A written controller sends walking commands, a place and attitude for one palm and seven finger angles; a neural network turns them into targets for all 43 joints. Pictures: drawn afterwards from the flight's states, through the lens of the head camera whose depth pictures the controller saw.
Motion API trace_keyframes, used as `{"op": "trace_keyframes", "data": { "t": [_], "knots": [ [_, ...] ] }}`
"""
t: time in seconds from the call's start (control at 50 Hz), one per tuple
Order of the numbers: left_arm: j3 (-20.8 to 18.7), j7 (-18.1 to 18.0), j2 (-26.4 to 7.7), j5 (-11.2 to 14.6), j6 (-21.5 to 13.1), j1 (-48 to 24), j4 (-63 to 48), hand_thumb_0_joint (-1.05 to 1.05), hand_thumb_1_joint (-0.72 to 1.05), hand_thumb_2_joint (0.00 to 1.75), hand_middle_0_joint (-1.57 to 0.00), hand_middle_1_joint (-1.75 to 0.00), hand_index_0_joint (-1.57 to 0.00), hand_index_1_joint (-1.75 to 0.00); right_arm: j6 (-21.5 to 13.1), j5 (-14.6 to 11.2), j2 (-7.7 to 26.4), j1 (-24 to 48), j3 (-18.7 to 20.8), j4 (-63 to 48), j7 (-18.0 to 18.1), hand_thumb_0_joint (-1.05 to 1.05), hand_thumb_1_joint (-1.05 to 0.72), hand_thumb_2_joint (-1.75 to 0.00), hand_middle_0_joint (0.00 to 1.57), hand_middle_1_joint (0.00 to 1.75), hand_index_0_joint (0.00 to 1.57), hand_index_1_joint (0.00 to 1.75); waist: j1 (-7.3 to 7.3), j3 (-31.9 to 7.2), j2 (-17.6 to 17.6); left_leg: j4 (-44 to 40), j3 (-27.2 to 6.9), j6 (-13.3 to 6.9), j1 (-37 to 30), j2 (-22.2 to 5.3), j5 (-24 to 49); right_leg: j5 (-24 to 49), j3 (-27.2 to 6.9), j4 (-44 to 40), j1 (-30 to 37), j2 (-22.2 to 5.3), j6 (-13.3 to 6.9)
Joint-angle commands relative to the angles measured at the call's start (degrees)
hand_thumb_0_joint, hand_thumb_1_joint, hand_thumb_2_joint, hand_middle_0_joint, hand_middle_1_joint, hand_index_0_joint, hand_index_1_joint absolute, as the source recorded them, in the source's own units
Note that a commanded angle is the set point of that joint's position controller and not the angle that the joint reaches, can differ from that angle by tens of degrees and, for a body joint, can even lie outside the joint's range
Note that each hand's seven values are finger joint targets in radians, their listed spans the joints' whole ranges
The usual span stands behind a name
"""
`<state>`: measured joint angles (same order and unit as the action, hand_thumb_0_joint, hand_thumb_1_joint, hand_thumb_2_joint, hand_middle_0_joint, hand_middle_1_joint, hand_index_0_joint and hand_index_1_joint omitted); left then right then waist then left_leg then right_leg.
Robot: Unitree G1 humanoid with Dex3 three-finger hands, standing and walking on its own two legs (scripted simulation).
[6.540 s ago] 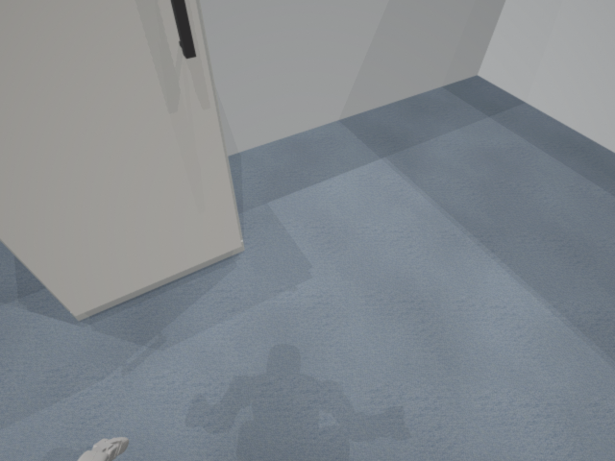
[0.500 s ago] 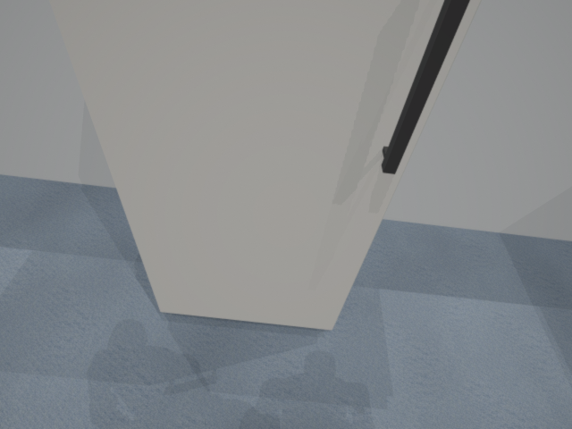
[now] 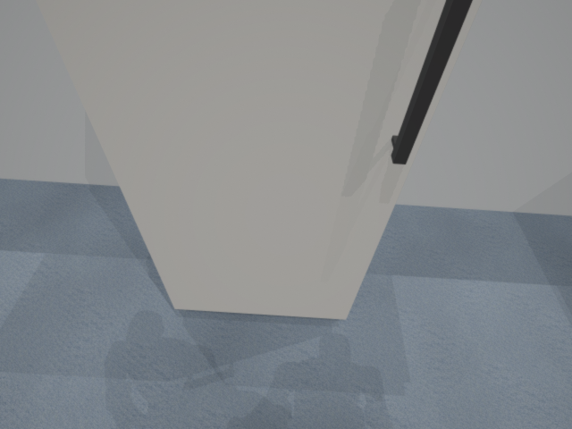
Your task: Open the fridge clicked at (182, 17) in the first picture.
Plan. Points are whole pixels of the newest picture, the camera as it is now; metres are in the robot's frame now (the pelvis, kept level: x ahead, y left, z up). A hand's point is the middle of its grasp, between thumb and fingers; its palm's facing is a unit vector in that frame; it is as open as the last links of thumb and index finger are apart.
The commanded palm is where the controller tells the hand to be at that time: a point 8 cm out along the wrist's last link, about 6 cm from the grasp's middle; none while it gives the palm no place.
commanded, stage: look again from close up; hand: right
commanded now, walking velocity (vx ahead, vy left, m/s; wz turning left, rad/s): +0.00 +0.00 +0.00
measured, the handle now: (433, 50) +0.55 -0.16 +0.27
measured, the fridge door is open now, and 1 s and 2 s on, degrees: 0 0 0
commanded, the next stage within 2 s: shuffle to correct the standing spot in 0.14 s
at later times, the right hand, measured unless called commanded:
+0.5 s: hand out of the picture +0.02 -0.19 -0.18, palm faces +0.06 +0.98 -0.17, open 7.4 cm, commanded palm none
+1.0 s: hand out of the picture +0.07 -0.18 -0.18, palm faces +0.07 +0.98 -0.17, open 7.3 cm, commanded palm none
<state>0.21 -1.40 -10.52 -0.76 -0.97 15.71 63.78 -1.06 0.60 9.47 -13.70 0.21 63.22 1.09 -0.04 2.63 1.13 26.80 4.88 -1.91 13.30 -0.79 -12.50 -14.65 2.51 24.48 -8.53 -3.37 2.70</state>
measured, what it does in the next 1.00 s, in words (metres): steps on the spot: right foot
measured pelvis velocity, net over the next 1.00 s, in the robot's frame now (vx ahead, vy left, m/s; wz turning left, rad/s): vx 0.08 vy -0.02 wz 0.00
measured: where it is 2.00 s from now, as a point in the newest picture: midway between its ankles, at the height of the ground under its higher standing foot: outside the picture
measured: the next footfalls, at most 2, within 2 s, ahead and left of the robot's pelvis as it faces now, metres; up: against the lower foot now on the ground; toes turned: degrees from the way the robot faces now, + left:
right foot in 0.82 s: +0.12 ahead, -0.14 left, +0.00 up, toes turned -4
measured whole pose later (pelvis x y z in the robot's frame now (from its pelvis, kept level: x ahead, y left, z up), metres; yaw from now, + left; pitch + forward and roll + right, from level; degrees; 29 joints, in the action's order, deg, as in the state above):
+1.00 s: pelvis +0.08 -0.02 -0.01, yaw +0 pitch +0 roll -1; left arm -1.3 -3.1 -8.2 -0.4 -0.9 13.2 62.7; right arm 0.7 1.0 6.9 -16.5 1.3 62.2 2.6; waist -1.2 3.9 -1.6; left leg 30.2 5.9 -0.7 9.8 -2.1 -20.2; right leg -15.8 6.4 29.5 -13.3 -2.0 -0.3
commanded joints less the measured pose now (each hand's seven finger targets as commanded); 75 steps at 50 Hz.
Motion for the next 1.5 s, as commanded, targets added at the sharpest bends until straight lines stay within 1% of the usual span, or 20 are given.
{"op": "trace_keyframes", "data": {
  "t": [0.0, 0.22, 0.32, 0.4, 0.44, 0.5, 0.56, 0.6, 0.62, 0.64, 0.66, 0.68, 0.72, 0.76, 0.82, 0.86, 0.94, 1.08, 1.32, 1.48],
  "knots": [
    [-0.8, -0.2, -5.0, -0.3, -0.9, 3.5, -1.8, 0.00, 0.90, 0.90, -0.20, -0.30, -0.20, -0.30, -1.1, 0.0, 8.6, -1.8, 1.6, -2.2, 0.4, 0.00, -0.90, -0.90, 0.20, 0.30, 0.20, 0.30, 0.06, -0.4, -1.6, -7.0, -7.3, -0.9, -2.5, -6.6, 2.8, 4.9, -1.9, -4.2, -3.1, -2.4, -2.8],
    [-0.9, -0.2, -5.4, -0.3, -0.9, 2.7, -1.7, 0.00, 0.90, 0.90, -0.20, -0.30, -0.20, -0.30, -1.0, 0.1, 8.7, -1.7, 1.7, -2.3, 0.4, 0.00, -0.90, -0.90, 0.20, 0.30, 0.20, 0.30, -0.19, -0.1, -1.8, -6.8, -6.7, -0.7, -2.7, -6.5, 2.8, 5.3, -2.2, -4.7, -2.9, -2.6, -2.9],
    [-0.5, 0.3, -2.2, -0.9, 0.1, 4.8, -1.4, 0.00, 0.90, 0.90, -0.20, -0.30, -0.20, -0.30, 0.0, 0.5, 7.4, -4.8, 2.1, -1.9, 0.1, 0.00, -0.90, -0.90, 0.20, 0.30, 0.20, 0.30, -0.79, 3.6, -5.3, -9.8, -10.1, -2.1, 0.1, -7.3, -19.6, -8.5, 0.3, -0.3, -7.7, 0.1, -3.1],
    [-0.5, 0.5, -1.2, -0.9, -0.3, 6.8, -1.8, 0.00, 0.90, 0.90, -0.20, -0.30, -0.20, -0.30, 0.0, 0.5, 7.8, -5.9, 3.0, -2.7, -0.1, 0.00, -0.90, -0.90, 0.20, 0.30, 0.20, 0.30, 0.00, 4.9, -5.2, -10.2, -11.4, -4.1, 3.8, -8.7, -23.3, -8.0, 1.4, 3.2, -7.4, 0.7, -3.5],
    [-0.7, 0.4, -1.5, -0.9, -0.9, 9.2, -1.2, 0.00, 0.90, 0.90, -0.20, -0.30, -0.20, -0.30, -0.1, 0.5, 6.7, -5.0, 3.0, -3.5, -0.4, 0.00, -0.90, -0.90, 0.20, 0.30, 0.20, 0.30, 0.91, 5.3, -0.2, -4.5, -7.0, -3.1, 5.4, -5.6, -19.1, -6.9, -0.9, -0.6, -5.1, -1.2, -4.3],
    [-1.7, -0.2, -5.0, -0.8, -1.7, 12.4, -0.5, 0.00, 0.90, 0.90, -0.20, -0.30, -0.20, -0.30, -0.7, 0.8, 2.8, -3.2, 2.4, -5.0, -0.9, 0.00, -0.90, -0.90, 0.20, 0.30, 0.20, 0.30, 1.80, 5.6, 12.0, 11.3, 2.0, -0.9, 10.5, 0.0, -11.6, -2.4, -12.2, -8.3, -1.4, -10.0, -9.1],
    [-1.9, -0.8, -4.8, -1.0, -2.0, 12.4, -0.6, 0.00, 0.90, 0.90, -0.20, -0.30, -0.20, -0.30, -1.7, 0.7, 1.3, -2.8, 2.4, -5.1, -1.2, 0.00, -0.90, -0.90, 0.20, 0.30, 0.20, 0.30, 1.09, 5.1, 9.2, 10.7, 2.4, -1.1, 11.8, -0.3, -13.2, 18.5, -12.5, -3.3, 2.6, -12.3, -12.0],
    [-1.8, -0.9, -3.6, -0.5, -2.3, 9.7, -1.4, 0.00, 0.90, 0.90, -0.20, -0.30, -0.20, -0.30, -2.0, 0.6, 1.7, -9.5, 3.1, -2.7, -1.1, 0.00, -0.90, -0.90, 0.20, 0.30, 0.20, 0.30, -2.18, 1.2, 3.5, 3.2, -0.7, -2.4, -4.5, -2.1, -1.2, 20.3, -4.7, 6.1, -6.5, -7.0, -8.6],
    [-1.3, -0.8, -1.4, 0.0, -2.7, 8.2, -2.6, 0.00, 0.90, 0.90, -0.20, -0.30, -0.20, -0.30, -2.4, 0.7, 4.5, -15.8, 3.6, -0.6, -0.4, 0.00, -0.90, -0.90, 0.20, 0.30, 0.20, 0.30, -4.46, -2.3, -5.4, 0.9, -9.4, -4.5, -15.5, -9.2, 13.1, 14.5, 0.9, 15.4, -15.3, -1.9, -5.8],
    [-1.0, -0.7, 0.8, 0.1, -2.6, 5.9, -4.1, 0.00, 0.90, 0.90, -0.20, -0.30, -0.20, -0.30, -2.4, 0.5, 7.0, -20.5, 4.3, 1.1, 0.2, 0.00, -0.90, -0.90, 0.20, 0.30, 0.20, 0.30, -5.40, -2.4, -16.2, -3.5, -17.3, -8.5, -19.9, -17.3, 32.3, -6.1, 4.6, 23.8, -21.7, 2.0, -3.6],
    [-1.1, -1.0, 0.9, 0.4, -1.8, 2.1, -4.7, 0.00, 0.90, 0.90, -0.20, -0.30, -0.20, -0.30, -2.3, 0.5, 6.6, -20.1, 3.7, 1.7, 0.7, 0.00, -0.90, -0.90, 0.20, 0.30, 0.20, 0.30, -5.76, 0.0, -15.8, -4.1, -19.2, -11.7, -16.5, -21.3, 45.6, -19.6, 1.2, 29.3, -22.9, 0.7, -2.8],
    [-1.1, -1.0, 1.8, 0.4, -1.3, 1.6, -4.4, 0.00, 0.90, 0.90, -0.20, -0.30, -0.20, -0.30, -2.1, 0.9, 4.6, -16.8, 3.0, 1.1, 1.3, 0.00, -0.90, -0.90, 0.20, 0.30, 0.20, 0.30, -4.24, 1.6, -11.3, -3.1, -16.0, -12.6, -13.9, -20.7, 49.7, -19.4, -0.9, 29.2, -22.5, -0.7, -2.5],
    [-1.0, -0.7, 3.6, 0.8, -0.8, 3.5, -2.7, 0.00, 0.90, 0.90, -0.20, -0.30, -0.20, -0.30, -1.5, 1.2, 4.5, -10.5, 2.6, -0.9, 1.6, 0.00, -0.90, -0.90, 0.20, 0.30, 0.20, 0.30, -1.14, 0.1, -7.7, -2.1, -9.2, -10.0, -9.2, -16.6, 43.4, -14.8, 0.3, 19.4, -15.1, -0.6, -2.2],
    [-1.0, -0.6, 3.8, 0.7, -0.5, 7.8, -0.1, 0.00, 0.90, 0.90, -0.20, -0.30, -0.20, -0.30, -1.0, 0.4, 4.8, -6.3, 2.4, -2.3, 1.7, 0.00, -0.90, -0.90, 0.20, 0.30, 0.20, 0.30, 1.39, -1.3, -6.6, 0.8, -3.8, -5.7, -2.7, -11.2, 30.5, 2.8, 2.2, 4.2, -2.8, 0.7, -1.9],
    [-1.9, -0.9, -1.4, -0.1, -0.5, 7.4, -1.0, 0.00, 0.90, 0.90, -0.20, -0.30, -0.20, -0.30, 0.7, 0.2, 1.3, -7.5, 2.2, -3.7, 1.9, 0.00, -0.90, -0.90, 0.20, 0.30, 0.20, 0.30, -0.14, 0.2, 3.0, 1.7, -1.3, 1.0, 1.2, -4.2, -0.1, 25.8, -4.8, -0.6, -2.1, -8.3, -6.3],
    [-1.7, -1.3, -1.7, 0.3, -0.7, 4.0, -1.3, 0.00, 0.90, 0.90, -0.20, -0.30, -0.20, -0.30, 0.9, 0.3, 1.6, -7.3, 2.0, -3.1, 1.8, 0.00, -0.90, -0.90, 0.20, 0.30, 0.20, 0.30, -0.77, 1.0, 7.1, 1.7, -1.3, 1.7, -0.6, -4.1, 1.0, 32.2, -5.9, -1.0, -2.6, -8.7, -7.7],
    [-2.3, -1.7, -1.8, 0.2, -0.6, 3.5, -2.4, 0.00, 0.90, 0.90, -0.20, -0.30, -0.20, -0.30, 0.6, 0.5, 2.4, -7.8, 1.9, -2.6, 1.7, 0.00, -0.90, -0.90, 0.20, 0.30, 0.20, 0.30, -0.14, -2.7, 1.2, 1.0, -2.5, 1.3, -1.4, -5.4, 13.2, 36.0, -2.9, 1.5, 2.8, -6.8, -6.3],
    [-2.5, -1.2, -2.2, -0.1, 0.4, 0.5, -4.8, 0.00, 0.90, 0.90, -0.20, -0.30, -0.20, -0.30, 0.6, 0.8, 4.4, -7.2, 2.2, -4.7, 1.6, 0.00, -0.90, -0.90, 0.20, 0.30, 0.20, 0.30, -0.27, -4.9, -2.2, 0.3, -5.0, -0.2, -2.4, -7.4, 19.2, 21.3, -0.1, 3.0, 0.2, -4.5, -4.3],
    [-1.3, 0.0, -2.7, -0.3, 0.4, -0.6, -3.0, 0.00, 0.90, 0.90, -0.20, -0.30, -0.20, -0.30, 0.1, 0.3, 5.9, -3.6, 1.2, -4.4, 0.9, 0.00, -0.90, -0.90, 0.20, 0.30, 0.20, 0.30, -0.15, 2.8, -2.7, -9.3, -6.7, -0.4, 1.7, -7.1, -3.0, 4.5, -1.3, -3.8, -2.6, -3.3, -3.2],
    [-0.8, 0.2, -2.5, -0.4, 0.2, 2.0, -1.0, 0.00, 0.90, 0.90, -0.20, -0.30, -0.20, -0.30, -0.4, 0.1, 5.8, -5.1, 1.0, -3.0, 0.7, 0.00, -0.90, -0.90, 0.20, 0.30, 0.20, 0.30, -0.28, 2.0, -1.8, -11.5, -6.8, -0.7, 0.6, -7.1, -5.5, 4.0, -1.0, -4.4, -2.3, -3.0, -2.9]
  ]
}}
